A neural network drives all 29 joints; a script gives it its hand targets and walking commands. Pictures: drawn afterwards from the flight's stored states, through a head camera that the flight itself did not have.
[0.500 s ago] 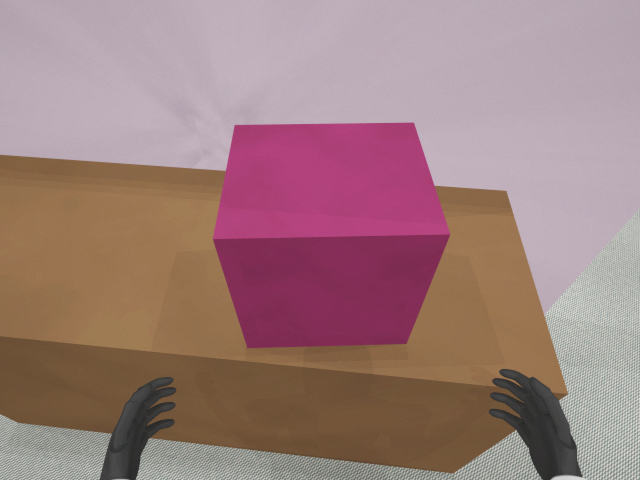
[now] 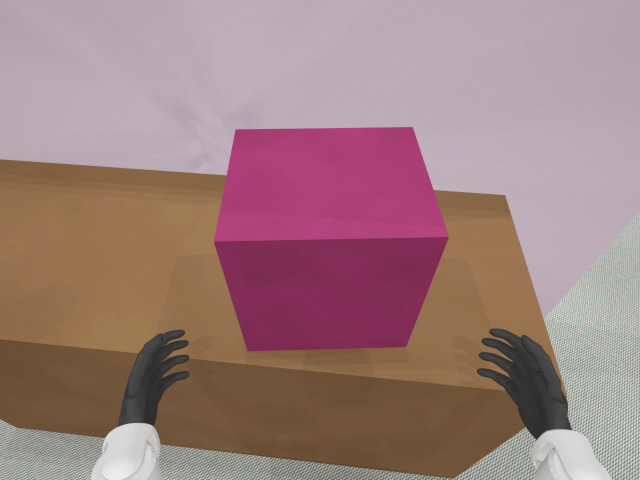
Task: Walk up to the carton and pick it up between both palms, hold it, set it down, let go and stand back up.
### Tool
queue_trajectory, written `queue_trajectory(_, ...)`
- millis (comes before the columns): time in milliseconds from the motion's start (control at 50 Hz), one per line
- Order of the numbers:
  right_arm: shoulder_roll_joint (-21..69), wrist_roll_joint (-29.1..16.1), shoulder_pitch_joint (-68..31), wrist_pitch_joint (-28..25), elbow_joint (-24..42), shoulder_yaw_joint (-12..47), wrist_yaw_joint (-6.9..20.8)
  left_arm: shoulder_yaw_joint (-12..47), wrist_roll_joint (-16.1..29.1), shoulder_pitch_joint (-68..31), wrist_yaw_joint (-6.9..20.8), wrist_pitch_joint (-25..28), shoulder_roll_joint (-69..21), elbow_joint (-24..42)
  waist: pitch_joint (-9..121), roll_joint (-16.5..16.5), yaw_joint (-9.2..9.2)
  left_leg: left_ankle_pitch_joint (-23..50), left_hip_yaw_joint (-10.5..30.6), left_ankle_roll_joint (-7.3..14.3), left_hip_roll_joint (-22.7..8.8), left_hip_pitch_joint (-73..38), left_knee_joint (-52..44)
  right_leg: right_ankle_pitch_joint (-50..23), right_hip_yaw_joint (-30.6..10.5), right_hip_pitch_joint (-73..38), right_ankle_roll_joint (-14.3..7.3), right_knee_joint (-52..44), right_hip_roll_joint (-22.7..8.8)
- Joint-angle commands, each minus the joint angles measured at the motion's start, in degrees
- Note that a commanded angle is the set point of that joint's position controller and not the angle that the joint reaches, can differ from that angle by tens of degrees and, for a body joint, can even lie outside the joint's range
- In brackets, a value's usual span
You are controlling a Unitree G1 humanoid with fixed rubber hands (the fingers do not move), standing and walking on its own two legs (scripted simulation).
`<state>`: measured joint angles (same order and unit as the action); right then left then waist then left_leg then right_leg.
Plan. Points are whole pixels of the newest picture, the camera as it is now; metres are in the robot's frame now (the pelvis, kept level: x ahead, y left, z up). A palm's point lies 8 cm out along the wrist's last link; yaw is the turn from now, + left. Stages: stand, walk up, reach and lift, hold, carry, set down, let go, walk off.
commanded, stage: reach and lift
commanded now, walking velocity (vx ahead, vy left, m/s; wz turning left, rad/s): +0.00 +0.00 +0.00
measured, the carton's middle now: (326, 244) +0.45 +0.01 +0.01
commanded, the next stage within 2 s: none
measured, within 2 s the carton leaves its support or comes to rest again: neither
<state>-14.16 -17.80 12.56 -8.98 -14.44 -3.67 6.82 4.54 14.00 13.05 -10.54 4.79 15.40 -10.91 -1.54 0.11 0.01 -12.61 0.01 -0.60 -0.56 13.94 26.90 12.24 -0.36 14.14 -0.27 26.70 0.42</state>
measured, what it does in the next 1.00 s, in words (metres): stands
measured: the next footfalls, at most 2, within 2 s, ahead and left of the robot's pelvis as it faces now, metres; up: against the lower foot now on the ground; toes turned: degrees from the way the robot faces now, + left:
none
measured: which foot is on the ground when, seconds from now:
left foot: down 0.00-1.00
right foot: down 0.00-1.00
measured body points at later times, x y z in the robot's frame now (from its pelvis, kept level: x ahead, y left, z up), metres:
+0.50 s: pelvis +0.01 +0.00 +0.01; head +0.04 +0.00 +0.45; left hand +0.29 +0.22 +0.06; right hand +0.30 -0.23 +0.06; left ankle +0.02 +0.12 -0.74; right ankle +0.02 -0.12 -0.74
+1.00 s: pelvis +0.00 +0.00 +0.01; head +0.03 +0.00 +0.45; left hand +0.36 +0.22 +0.14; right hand +0.38 -0.24 +0.12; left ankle +0.02 +0.12 -0.74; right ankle +0.02 -0.12 -0.74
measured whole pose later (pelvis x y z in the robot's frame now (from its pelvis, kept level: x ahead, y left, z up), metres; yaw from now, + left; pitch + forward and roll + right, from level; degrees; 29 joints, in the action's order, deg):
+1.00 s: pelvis +0.00 +0.00 +0.01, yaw +0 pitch +1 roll +0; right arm -25.5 -25.3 -24.1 19.6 -17.2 -3.7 2.5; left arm -7.4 14.0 -19.4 -7.9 -37.9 15.4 4.3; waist -1.4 -0.3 0.0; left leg -10.4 0.0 -0.6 -0.6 13.7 22.7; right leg 9.7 -0.4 13.7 -0.3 21.9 0.4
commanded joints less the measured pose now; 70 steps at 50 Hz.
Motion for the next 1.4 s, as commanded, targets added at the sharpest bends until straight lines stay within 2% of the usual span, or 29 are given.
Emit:
queue_trajectory(0, -17.8, -2.0, -12.3, -0.4, 14.5, -3.8, -1.3, -5.4, 1.3, -13.2, -0.1, -3.5, 3.3, 21.3, 13.9, -1.9, -3.35, 11.2, -1.6, -3.1, 0.4, -8.6, -8.1, -5.0, -2.0, -5.6, -2.5, -8.1, 2.5)
queue_trajectory(100, -19.1, -3.3, -12.8, 3.6, 17.6, -3.6, -2.2, -8.5, -0.2, -14.2, 0.7, -10.1, 3.4, 26.3, 14.9, -1.5, -3.18, 17.9, -1.8, -3.4, 0.9, -12.2, -7.8, -10.2, -1.9, -7.2, -2.0, -8.9, 2.7)
queue_trajectory(360, -22.5, -4.6, -21.9, 10.8, 23.4, -5.8, -3.6, -11.4, 0.9, -23.0, 2.0, -19.9, 4.9, 34.6, 19.1, -3.4, -1.84, 21.7, -1.3, -4.1, 0.7, -14.7, -7.7, -13.3, -1.6, -7.3, -2.0, -9.2, 3.1)
queue_trajectory(540, -25.7, -7.1, -30.7, 16.3, 23.1, -5.2, -4.9, -14.4, 1.4, -30.4, 2.9, -27.5, 6.4, 36.5, 23.0, -3.3, -2.19, 29.8, -1.4, -4.5, 0.8, -16.7, -6.1, -19.2, -1.5, -8.6, -1.9, -8.7, 3.8)
queue_trajectory(660, -27.9, -8.2, -38.7, 20.0, 20.4, -5.2, -4.6, -15.8, 1.4, -37.5, 3.1, -32.0, 7.7, 35.8, 25.5, -2.7, -2.05, 30.1, -1.2, -4.4, 0.7, -16.6, -5.9, -20.0, -1.3, -8.6, -1.7, -8.3, 4.0)
queue_trajectory(780, -29.8, -8.9, -48.8, 22.8, 15.8, -5.2, -4.1, -17.3, 1.1, -46.5, 2.8, -36.3, 9.4, 31.5, 28.1, -1.8, -2.98, 27.2, -1.4, -3.7, 0.5, -14.8, -6.5, -18.7, -1.4, -8.3, -1.3, -8.1, 4.0)
queue_trajectory(980, -31.7, -8.9, -64.3, 26.1, 6.9, -3.8, -3.6, -18.8, -0.2, -60.6, 2.2, -42.2, 12.1, 20.0, 31.1, 0.7, -4.54, 21.6, -1.9, -2.3, 0.5, -10.2, -7.2, -17.3, -1.7, -9.3, -0.5, -7.3, 3.9)
queue_trajectory(1200, -33.6, -9.3, -77.6, 27.4, -1.1, -1.5, -3.7, -18.7, -1.1, -74.2, 0.9, -43.6, 15.4, 13.0, 37.2, 1.0, -5.01, 24.9, -1.7, -2.6, 0.7, -9.1, -6.0, -23.0, -1.1, -11.3, -0.2, -6.0, 4.3)
queue_trajectory(1380, -32.7, -9.8, -88.8, 27.8, -9.1, 1.4, -3.6, -17.9, -1.3, -85.3, 0.0, -42.6, 18.3, 5.4, 40.2, 0.8, -6.45, 24.0, -1.8, -2.8, 0.9, -6.5, -5.7, -24.2, -1.0, -12.5, -0.1, -5.5, 4.2)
